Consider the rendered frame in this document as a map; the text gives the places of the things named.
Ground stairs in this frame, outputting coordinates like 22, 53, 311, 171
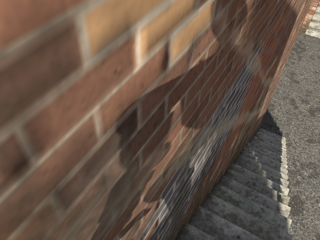
305, 1, 320, 39
175, 128, 293, 240

